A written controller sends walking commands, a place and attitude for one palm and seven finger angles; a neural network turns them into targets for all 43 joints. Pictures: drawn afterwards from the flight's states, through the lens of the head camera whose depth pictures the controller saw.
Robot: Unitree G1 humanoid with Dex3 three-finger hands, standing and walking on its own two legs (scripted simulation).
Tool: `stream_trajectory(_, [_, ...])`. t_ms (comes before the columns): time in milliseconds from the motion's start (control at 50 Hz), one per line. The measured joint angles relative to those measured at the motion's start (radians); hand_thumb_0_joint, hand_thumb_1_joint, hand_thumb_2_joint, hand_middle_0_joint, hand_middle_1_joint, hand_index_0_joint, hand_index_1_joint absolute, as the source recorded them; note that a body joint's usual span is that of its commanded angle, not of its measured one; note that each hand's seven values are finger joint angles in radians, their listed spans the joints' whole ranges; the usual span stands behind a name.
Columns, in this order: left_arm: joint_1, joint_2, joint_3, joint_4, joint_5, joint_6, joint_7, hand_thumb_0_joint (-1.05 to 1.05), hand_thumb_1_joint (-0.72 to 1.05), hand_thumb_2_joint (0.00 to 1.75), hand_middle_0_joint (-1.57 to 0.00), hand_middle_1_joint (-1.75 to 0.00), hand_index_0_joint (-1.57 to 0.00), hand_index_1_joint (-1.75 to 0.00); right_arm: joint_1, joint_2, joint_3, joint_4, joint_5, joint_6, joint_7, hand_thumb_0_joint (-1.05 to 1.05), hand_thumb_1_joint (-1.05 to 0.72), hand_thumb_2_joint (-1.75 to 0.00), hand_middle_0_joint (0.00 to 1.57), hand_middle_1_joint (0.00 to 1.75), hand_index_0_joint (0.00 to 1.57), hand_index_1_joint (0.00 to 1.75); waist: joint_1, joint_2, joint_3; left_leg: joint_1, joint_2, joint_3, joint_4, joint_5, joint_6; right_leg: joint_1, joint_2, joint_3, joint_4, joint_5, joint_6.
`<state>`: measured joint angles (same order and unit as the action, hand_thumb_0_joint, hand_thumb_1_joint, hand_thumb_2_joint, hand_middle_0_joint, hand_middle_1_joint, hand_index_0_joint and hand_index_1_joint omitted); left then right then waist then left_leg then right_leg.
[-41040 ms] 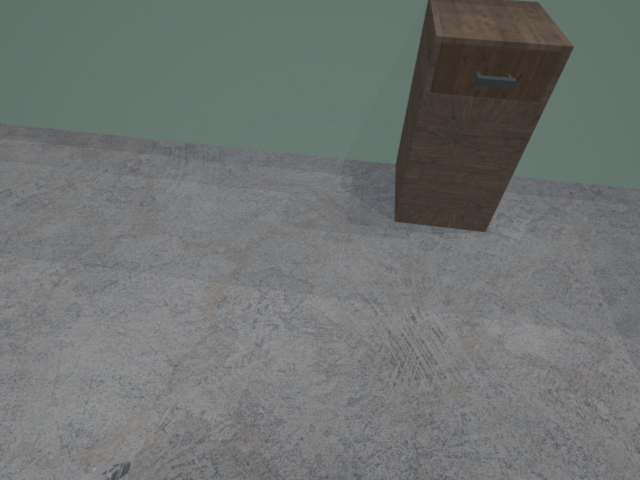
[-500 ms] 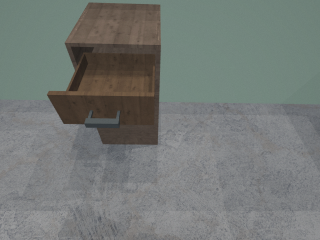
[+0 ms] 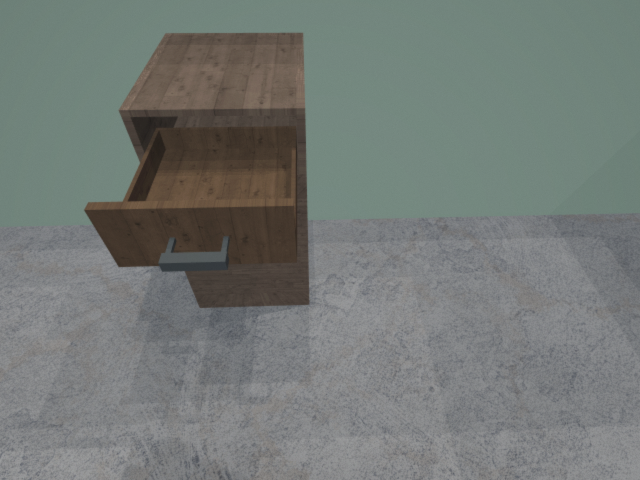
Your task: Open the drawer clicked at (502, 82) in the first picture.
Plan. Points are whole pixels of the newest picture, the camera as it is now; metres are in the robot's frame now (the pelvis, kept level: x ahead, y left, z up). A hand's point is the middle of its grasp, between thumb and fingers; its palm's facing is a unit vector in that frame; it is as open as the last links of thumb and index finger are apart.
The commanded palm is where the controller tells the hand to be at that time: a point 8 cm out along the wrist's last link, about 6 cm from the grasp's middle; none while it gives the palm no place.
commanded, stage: let the arm hang, fingers relaxed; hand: left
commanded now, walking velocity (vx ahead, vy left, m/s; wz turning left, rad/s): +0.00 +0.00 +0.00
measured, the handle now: (196, 251) +0.50 +0.26 -0.07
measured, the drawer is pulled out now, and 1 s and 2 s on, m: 0.30 0.30 0.30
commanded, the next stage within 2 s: look to check the result in 0.08 s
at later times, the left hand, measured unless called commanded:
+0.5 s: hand out of the picture -0.01 +0.15 -0.18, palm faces +0.06 -0.98 -0.17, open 7.4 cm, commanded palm none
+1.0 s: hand out of the picture +0.01 +0.14 -0.17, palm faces +0.06 -0.98 -0.17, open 7.4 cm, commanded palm none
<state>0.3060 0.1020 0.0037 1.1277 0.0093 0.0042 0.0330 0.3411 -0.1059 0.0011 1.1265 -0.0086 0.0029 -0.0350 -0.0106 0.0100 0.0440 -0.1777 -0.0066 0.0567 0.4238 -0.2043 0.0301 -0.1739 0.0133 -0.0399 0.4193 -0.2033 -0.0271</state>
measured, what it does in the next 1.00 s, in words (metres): stands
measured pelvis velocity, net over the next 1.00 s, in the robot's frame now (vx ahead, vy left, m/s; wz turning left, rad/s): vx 0.03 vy -0.01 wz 0.01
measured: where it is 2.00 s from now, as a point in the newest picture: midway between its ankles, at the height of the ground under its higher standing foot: outside the picture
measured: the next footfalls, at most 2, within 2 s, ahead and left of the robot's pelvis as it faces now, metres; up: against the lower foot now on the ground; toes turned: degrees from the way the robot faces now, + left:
none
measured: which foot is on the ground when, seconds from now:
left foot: down 0.00-1.00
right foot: down 0.00-1.00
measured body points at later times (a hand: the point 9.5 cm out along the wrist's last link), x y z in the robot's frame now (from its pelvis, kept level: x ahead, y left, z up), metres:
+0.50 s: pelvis +0.01 -0.01 +0.00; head +0.03 -0.01 +0.45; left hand -0.01 +0.20 -0.16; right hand -0.02 -0.21 -0.17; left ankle +0.02 +0.10 -0.74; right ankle +0.02 -0.10 -0.74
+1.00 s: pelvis +0.03 -0.01 +0.00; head +0.04 -0.02 +0.45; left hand +0.01 +0.20 -0.16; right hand +0.00 -0.21 -0.16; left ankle +0.02 +0.10 -0.74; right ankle +0.02 -0.10 -0.74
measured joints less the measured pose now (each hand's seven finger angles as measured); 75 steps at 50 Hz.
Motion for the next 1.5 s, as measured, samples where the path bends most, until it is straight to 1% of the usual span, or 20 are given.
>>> stream_trajectory(220, [0.011, 0.004, 0.009, 0.009, -0.004, -0.002, 0.001, 0.0, 0.91, 0.9, -0.2, -0.3, -0.2, -0.3, 0.017, -0.002, -0.005, 0.007, 0.0, 0.002, -0.006, 0.0, -0.91, -0.9, 0.2, 0.3, 0.2, 0.3, 0.0, 0.002, 0.01, -0.004, 0.008, -0.01, 0.007, -0.008, -0.009, 0.004, 0.009, -0.009, -0.006, -0.005, -0.008])
stream_trajectory(480, [0.01, 0.007, 0.012, 0.014, -0.005, -0.005, 0.004, 0.0, 0.91, 0.9, -0.2, -0.3, -0.2, -0.3, -0.004, 0.008, -0.002, 0.007, 0.001, 0.001, -0.006, 0.0, -0.91, -0.9, 0.2, 0.3, 0.2, 0.3, 0.002, 0.006, 0.012, 0.005, 0.013, -0.013, 0.002, -0.016, -0.015, 0.015, 0.013, -0.012, -0.013, -0.013, -0.013])
stream_trajectory(880, [-0.009, 0.001, 0.011, 0.011, -0.005, -0.01, 0.004, 0.0, 0.91, 0.9, -0.2, -0.3, -0.2, -0.3, -0.029, 0.0, -0.002, 0.009, 0.003, -0.006, -0.011, 0.0, -0.91, -0.9, 0.2, 0.3, 0.2, 0.3, 0.003, 0.001, 0.013, 0.03, 0.013, -0.014, -0.013, -0.028, -0.019, 0.037, 0.015, -0.012, -0.025, -0.027, -0.014])
stream_trajectory(1500, [-0.006, 0.005, 0.012, 0.014, -0.007, -0.012, 0.005, 0.0, 0.91, 0.9, -0.2, -0.3, -0.2, -0.3, -0.026, -0.003, 0.001, 0.017, 0.003, -0.006, -0.014, 0.0, -0.91, -0.9, 0.2, 0.3, 0.2, 0.3, 0.003, 0.002, 0.011, 0.054, 0.018, -0.011, -0.028, -0.037, -0.026, 0.058, 0.021, -0.008, -0.035, -0.037, -0.019])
